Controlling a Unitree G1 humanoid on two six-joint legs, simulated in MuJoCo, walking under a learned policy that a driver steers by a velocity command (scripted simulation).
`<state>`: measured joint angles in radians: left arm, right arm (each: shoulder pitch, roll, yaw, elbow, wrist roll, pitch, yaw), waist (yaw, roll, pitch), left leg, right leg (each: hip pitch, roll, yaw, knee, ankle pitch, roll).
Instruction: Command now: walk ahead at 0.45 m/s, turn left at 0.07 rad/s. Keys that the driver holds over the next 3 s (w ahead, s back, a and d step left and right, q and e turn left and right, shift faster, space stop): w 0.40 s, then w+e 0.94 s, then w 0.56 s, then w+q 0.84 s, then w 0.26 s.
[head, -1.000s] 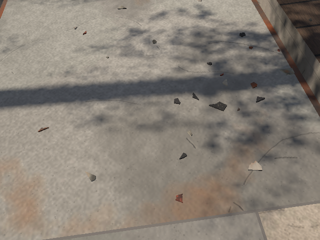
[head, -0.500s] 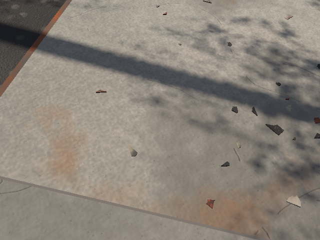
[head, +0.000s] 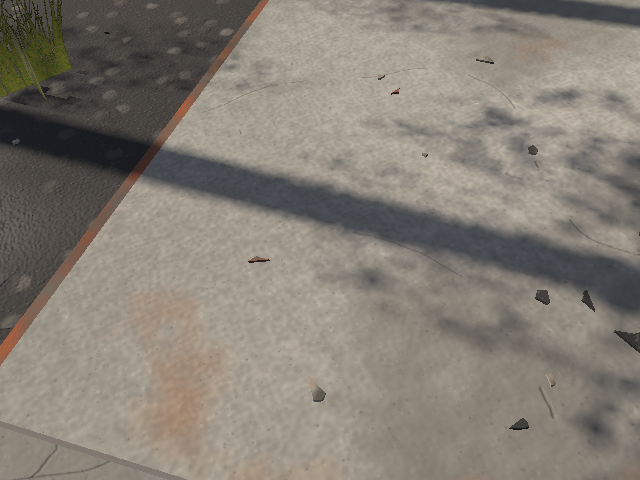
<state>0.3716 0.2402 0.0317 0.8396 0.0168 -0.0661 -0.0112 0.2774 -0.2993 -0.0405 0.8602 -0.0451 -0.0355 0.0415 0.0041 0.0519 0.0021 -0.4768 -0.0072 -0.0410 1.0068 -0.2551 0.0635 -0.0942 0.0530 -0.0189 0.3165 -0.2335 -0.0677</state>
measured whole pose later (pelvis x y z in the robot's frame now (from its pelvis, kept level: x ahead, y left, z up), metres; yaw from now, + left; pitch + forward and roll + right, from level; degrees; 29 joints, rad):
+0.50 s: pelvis +0.27 +0.05 +0.00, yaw -1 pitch -1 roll +0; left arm 0.29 0.26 0.04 0.90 0.03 -0.04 -0.03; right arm 0.27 -0.25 -0.03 0.93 -0.02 -0.08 0.01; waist 0.01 -0.03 0.05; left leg -0.17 -0.08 0.10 0.34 -0.17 0.11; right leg -0.49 -0.06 0.03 1.10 -0.28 -0.06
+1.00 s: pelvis +0.55 -0.01 -0.01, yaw -17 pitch +0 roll -1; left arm 0.24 0.27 0.07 0.88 0.01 -0.02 -0.01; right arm 0.24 -0.23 -0.02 0.88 -0.03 -0.08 0.00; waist -0.01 0.01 0.06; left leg -0.44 0.05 0.00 1.23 -0.33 0.01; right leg -0.27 0.14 -0.05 0.45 -0.19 -0.15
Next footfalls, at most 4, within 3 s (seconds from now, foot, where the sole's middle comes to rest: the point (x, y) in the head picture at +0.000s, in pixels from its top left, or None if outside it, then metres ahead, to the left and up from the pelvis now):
0.30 left None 0.33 0.10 -0.78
0.86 right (389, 438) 0.61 -0.06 -0.78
1.36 left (357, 307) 0.95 -0.01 -0.78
1.84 right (477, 283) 1.01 -0.32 -0.78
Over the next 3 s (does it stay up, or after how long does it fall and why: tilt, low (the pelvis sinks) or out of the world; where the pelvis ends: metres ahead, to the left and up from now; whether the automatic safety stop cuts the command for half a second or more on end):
stays up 1.52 -0.44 -0.02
